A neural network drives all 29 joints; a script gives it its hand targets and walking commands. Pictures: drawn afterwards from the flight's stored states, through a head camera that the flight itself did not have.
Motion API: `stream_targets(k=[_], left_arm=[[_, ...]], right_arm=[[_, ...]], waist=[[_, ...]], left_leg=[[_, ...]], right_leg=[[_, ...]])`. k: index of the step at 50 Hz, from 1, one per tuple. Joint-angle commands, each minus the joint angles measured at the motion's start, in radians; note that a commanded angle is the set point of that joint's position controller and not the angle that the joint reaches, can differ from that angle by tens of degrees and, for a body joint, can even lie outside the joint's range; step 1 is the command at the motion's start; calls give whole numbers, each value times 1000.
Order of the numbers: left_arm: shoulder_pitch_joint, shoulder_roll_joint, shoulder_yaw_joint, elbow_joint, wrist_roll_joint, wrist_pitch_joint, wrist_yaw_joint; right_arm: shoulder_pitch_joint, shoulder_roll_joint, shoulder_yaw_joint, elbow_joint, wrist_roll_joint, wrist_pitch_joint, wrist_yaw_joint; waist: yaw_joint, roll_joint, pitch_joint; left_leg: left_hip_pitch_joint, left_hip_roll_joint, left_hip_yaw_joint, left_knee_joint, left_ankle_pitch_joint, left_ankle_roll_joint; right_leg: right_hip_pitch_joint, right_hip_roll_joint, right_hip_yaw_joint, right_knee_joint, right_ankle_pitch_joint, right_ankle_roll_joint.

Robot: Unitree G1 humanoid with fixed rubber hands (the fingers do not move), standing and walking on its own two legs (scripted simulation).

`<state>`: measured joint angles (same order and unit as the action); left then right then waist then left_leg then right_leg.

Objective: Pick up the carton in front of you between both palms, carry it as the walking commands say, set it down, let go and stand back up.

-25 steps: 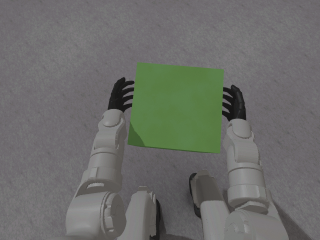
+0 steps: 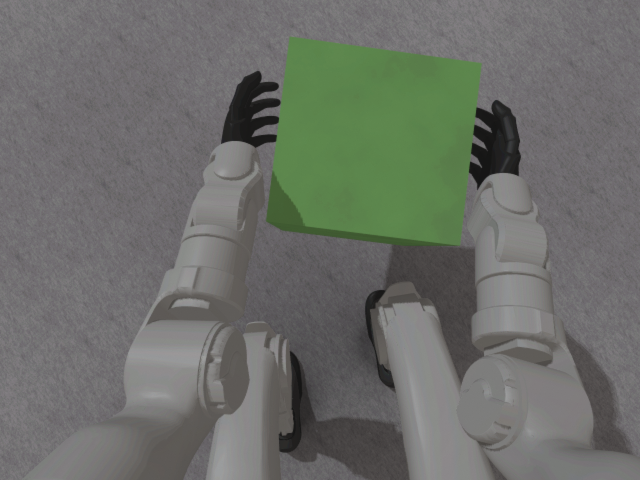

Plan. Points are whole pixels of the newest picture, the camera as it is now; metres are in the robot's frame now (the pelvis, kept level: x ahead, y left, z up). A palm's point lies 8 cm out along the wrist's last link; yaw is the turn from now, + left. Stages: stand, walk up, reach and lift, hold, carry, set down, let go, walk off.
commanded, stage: set down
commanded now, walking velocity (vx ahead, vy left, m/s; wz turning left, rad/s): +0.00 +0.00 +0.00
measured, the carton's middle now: (359, 165) +0.47 -0.11 -0.20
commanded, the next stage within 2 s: none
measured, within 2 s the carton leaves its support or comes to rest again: rests again in 1.12 s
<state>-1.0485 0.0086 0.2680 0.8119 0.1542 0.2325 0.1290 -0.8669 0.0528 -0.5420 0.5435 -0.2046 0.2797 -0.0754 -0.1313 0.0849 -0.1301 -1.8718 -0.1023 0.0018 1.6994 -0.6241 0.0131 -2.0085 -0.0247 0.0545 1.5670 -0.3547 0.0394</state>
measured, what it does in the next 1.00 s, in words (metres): lowers itself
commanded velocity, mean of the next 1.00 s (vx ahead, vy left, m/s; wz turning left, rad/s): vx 0.00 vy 0.00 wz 0.00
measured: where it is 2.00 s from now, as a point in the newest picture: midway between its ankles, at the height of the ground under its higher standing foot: (338, 386)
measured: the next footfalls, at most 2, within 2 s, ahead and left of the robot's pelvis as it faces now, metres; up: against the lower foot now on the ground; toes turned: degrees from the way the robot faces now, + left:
none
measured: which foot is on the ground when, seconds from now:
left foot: down 0.00-1.00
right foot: down 0.00-1.00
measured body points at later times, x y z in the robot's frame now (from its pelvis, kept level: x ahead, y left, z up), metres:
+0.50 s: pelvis -0.03 +0.00 -0.10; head +0.33 -0.05 +0.17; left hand +0.55 -0.01 -0.25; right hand +0.43 -0.28 -0.26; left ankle +0.05 +0.10 -0.49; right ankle +0.13 -0.14 -0.49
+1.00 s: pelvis -0.02 +0.01 -0.13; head +0.35 -0.02 +0.12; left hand +0.56 -0.02 -0.31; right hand +0.44 -0.31 -0.29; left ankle +0.05 +0.10 -0.49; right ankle +0.13 -0.14 -0.49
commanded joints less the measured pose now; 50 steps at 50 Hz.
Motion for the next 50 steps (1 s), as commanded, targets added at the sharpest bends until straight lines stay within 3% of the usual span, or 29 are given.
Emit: stream_targets(k=[1, 13, 24, 29, 37, 45, 50], left_arm=[[-584, -918, -421, -25, -102, -27, -219], [-773, -790, -346, 93, -103, -11, -222], [-934, -690, -400, 140, -166, -12, -224], [-986, -636, -414, 137, -181, -42, -225], [-1006, -611, -453, 93, -186, -66, -201], [-994, -616, -470, 101, -199, -87, -204], [-969, -561, -429, 158, -168, -86, -204]], right_arm=[[-710, 764, 538, -24, 119, -27, 227], [-900, 649, 420, 7, 105, -18, 226], [-1063, 528, 383, 8, 153, -33, 220], [-1033, 553, 346, 81, 190, -48, 223], [-1040, 574, 344, 122, 258, -54, 266], [-988, 532, 291, 184, 240, -74, 265], [-984, 490, 252, 226, 217, -78, 271]], waist=[[-92, 8, -1081], [-147, 28, -1030], [-206, 74, -1036], [-194, 99, -942], [-159, 151, -880], [-196, 184, -779], [-186, 185, -684]], left_leg=[[224, -124, -6, -182, 259, -24], [40, -126, 14, -41, 168, -8], [-3, -104, 19, 85, 148, -11], [-68, -95, 19, 130, 155, -4], [17, -79, 8, 179, 262, 2], [-22, -74, -11, 199, 264, -3], [-39, -66, -26, 191, 231, 4]], right_leg=[[882, 150, -113, 13, 350, 15], [761, 127, -132, 132, 307, 21], [717, 95, -150, 246, 322, 23], [684, 90, -138, 299, 364, 27], [536, 88, -132, 357, 410, 29], [474, 81, -132, 376, 404, 21], [375, 71, -133, 382, 331, 21]])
